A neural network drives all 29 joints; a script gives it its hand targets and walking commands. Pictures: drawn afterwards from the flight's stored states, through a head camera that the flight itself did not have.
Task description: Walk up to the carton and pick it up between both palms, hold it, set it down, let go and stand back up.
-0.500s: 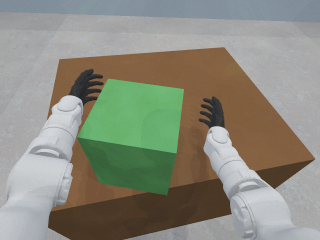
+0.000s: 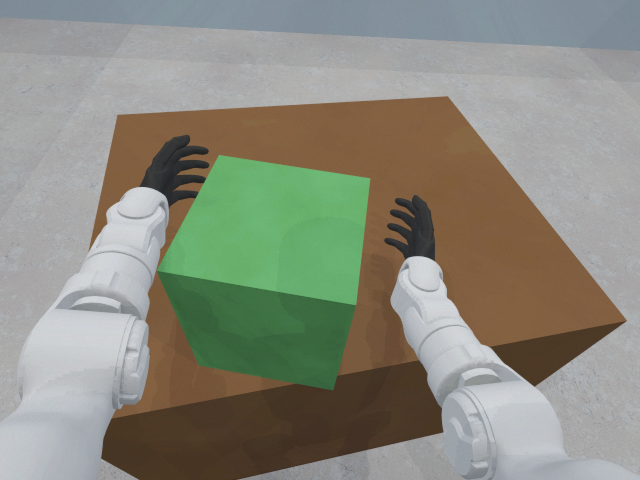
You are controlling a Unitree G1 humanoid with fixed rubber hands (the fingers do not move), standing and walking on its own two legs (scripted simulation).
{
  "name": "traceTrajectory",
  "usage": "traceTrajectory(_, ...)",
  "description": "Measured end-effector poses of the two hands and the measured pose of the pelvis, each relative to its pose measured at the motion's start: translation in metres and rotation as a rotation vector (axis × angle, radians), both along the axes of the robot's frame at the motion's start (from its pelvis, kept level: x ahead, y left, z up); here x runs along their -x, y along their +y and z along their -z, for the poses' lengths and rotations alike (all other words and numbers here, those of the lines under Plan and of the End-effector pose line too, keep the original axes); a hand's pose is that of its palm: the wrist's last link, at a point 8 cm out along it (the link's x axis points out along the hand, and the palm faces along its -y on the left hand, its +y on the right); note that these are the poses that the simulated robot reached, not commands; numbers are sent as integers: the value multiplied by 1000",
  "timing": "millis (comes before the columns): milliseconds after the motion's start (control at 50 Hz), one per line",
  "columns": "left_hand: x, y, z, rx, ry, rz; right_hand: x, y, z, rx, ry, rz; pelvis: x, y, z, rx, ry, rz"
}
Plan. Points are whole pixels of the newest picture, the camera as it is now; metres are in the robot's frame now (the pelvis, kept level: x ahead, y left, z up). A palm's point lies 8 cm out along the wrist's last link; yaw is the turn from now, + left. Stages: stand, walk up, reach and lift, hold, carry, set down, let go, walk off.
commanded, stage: reach and lift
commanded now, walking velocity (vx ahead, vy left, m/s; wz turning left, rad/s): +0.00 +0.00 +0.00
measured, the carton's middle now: (278, 278) +0.40 +0.01 +0.01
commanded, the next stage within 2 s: none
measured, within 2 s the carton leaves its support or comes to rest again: leaves its support in 1.56 s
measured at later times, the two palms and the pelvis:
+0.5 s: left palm (160, 193) +0.47 +0.15 +0.13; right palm (414, 256) +0.37 -0.17 +0.07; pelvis +0.00 +0.00 +0.00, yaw +0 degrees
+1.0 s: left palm (161, 194) +0.47 +0.15 +0.13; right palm (409, 255) +0.37 -0.16 +0.08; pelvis +0.00 +0.00 +0.00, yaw +0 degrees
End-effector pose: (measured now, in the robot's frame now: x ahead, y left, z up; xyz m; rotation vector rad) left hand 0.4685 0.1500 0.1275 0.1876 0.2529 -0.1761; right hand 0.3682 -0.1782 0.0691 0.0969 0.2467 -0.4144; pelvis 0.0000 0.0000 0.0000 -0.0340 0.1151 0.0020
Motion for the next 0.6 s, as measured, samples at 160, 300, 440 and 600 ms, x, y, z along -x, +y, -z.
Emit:
traceTrajectory(160,0,-1,0,-11,3,5,0,4,-1,5,-19,4,0,0,0,0,0,0)
traceTrajectory(300,1,-2,1,-3,8,7,1,4,-3,17,-28,11,1,0,0,0,-1,0)
traceTrajectory(440,1,-2,1,-2,9,10,2,5,-3,18,-35,19,1,0,0,0,-1,0)
traceTrajectory(600,1,-1,1,-6,8,9,2,9,-4,26,-52,10,1,0,0,0,-1,0)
